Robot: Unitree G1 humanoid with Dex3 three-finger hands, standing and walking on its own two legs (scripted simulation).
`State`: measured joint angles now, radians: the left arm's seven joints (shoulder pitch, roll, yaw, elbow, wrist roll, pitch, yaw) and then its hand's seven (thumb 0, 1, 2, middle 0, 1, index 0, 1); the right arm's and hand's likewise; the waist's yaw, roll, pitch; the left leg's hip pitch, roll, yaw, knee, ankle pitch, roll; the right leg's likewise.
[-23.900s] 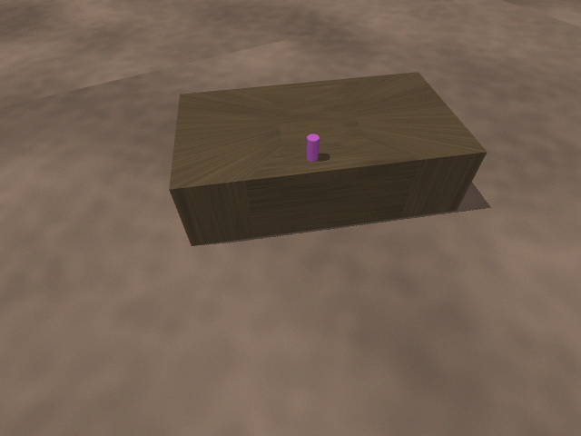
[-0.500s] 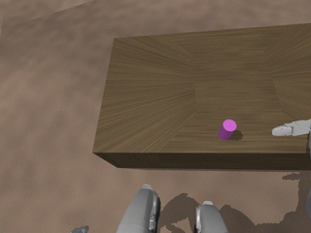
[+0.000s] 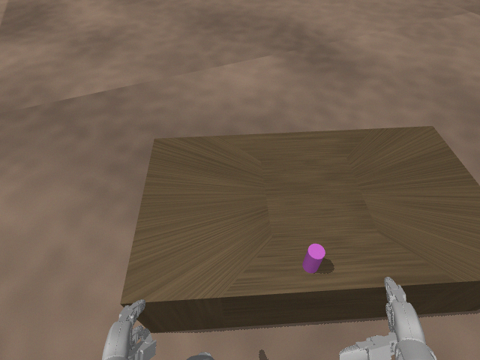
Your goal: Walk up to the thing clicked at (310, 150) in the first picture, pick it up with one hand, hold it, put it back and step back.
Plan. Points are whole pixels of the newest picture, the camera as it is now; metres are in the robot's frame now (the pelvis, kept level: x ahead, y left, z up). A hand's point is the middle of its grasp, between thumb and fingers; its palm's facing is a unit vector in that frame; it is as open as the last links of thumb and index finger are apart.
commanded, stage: home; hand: right
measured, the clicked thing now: (313, 258) +0.44 -0.17 -0.32
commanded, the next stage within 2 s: none
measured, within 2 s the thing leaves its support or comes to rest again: neither
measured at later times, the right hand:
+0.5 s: hand out of the picture +0.15 -0.17 -0.07, palm faces +0.11 +0.96 -0.27, open 17.5 cm
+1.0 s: hand out of the picture +0.05 -0.26 -0.11, palm faces +0.02 +0.92 -0.38, open 17.4 cm
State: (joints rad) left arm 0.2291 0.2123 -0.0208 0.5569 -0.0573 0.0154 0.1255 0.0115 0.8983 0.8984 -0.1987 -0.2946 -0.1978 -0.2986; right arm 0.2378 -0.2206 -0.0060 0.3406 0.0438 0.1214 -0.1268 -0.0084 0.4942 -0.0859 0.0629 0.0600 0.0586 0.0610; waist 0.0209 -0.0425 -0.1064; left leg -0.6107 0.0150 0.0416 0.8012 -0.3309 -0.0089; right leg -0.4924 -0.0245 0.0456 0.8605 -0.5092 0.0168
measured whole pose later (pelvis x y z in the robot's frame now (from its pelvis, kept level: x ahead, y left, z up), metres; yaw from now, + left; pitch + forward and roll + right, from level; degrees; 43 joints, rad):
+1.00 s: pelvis -0.01 -0.01 +0.03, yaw -1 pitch -3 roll -1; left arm 0.24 0.32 0.03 0.92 0.04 0.03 0.02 0.01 0.90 0.90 -0.20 -0.30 -0.20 -0.30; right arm 0.25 -0.32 -0.01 0.93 -0.03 0.01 -0.02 -0.01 0.53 -0.06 0.06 0.05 0.05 0.05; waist -0.01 -0.02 0.02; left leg -0.28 0.06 0.03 0.53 -0.21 -0.03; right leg -0.13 0.03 0.03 0.51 -0.33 0.00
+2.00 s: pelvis +0.00 +0.01 +0.04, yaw +0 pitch -3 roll +0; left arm 0.16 0.33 0.01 1.11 0.02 0.01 0.01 0.01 0.90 0.90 -0.20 -0.30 -0.20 -0.30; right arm 0.12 -0.33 0.01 1.14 -0.01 0.00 -0.01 0.00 0.52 -0.06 0.06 0.05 0.06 0.05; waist 0.00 -0.02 0.05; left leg -0.19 0.03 0.03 0.39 -0.15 0.00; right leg -0.03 -0.01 0.03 0.34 -0.26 0.03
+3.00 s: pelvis +0.01 +0.02 +0.05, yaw +1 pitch -2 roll +0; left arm 0.17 0.34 0.02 1.10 0.01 0.01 0.01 0.01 0.90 0.90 -0.20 -0.30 -0.20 -0.30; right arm 0.11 -0.34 -0.01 1.15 -0.01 0.00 0.00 0.01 -0.90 -0.90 0.20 0.30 0.20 0.30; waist 0.00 -0.02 0.05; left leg -0.18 0.00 0.02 0.37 -0.14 0.01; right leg -0.01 -0.03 0.02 0.30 -0.25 0.04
